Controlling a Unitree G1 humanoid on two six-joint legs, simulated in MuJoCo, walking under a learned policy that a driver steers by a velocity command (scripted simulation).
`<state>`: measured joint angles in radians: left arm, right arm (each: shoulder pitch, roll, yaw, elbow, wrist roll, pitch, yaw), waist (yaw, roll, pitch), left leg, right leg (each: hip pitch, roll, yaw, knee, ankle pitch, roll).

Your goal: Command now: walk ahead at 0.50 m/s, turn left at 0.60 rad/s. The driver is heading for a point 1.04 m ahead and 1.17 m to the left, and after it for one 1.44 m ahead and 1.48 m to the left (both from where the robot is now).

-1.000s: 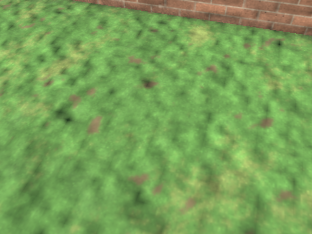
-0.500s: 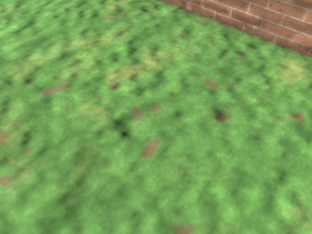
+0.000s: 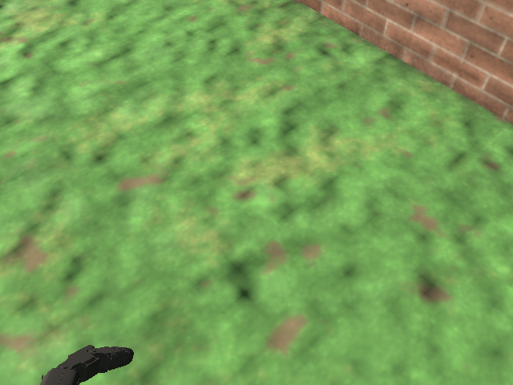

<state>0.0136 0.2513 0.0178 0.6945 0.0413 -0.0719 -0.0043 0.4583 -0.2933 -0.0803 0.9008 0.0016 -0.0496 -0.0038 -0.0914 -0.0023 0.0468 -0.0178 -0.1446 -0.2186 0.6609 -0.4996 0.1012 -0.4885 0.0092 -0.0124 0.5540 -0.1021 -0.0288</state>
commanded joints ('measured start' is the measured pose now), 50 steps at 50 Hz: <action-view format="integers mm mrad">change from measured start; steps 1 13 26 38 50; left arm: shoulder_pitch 305 313 404 166 43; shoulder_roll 240 120 166 104 139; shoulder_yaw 82 55 57 38 36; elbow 2 88 88 -35 -102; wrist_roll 4 -23 -33 5 -16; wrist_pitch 10 -34 21 62 24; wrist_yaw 17 -1 13 -16 -13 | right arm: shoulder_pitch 49 -299 -53 -109 -41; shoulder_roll -95 -31 -178 -138 -182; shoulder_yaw -2 18 -36 -20 -31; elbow -108 -215 -180 -159 -140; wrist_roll -10 -35 -71 -6 -17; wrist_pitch -11 45 23 -7 -8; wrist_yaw -3 72 42 17 -6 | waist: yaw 118 97 -47 89 73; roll -179 -83 74 34 93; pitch -325 -4 -294 -23 -21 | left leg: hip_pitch -591 -690 153 -142 -41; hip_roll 58 220 233 260 261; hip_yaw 74 177 71 -84 -169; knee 648 357 -198 -477 -277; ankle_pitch -12 375 94 543 823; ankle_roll -8 -65 159 180 71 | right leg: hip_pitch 713 391 207 -173 78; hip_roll -453 -270 -230 -131 -3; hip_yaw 782 -16 -267 14 25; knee -258 -413 518 409 -7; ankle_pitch -351 153 354 -89 -42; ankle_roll -191 -131 0 91 26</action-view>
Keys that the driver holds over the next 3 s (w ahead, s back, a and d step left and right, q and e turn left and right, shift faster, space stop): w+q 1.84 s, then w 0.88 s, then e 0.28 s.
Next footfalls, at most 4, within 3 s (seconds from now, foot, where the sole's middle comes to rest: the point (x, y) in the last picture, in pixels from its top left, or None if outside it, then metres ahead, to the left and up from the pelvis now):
0.50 left None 0.38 0.16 -0.75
1.04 right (187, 283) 0.74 0.16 -0.75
1.56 left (59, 285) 0.76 0.51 -0.75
2.10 right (3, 208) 1.05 0.73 -0.75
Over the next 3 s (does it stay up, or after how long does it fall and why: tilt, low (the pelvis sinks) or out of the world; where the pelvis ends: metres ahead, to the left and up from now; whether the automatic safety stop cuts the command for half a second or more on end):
stays up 1.02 1.03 0.03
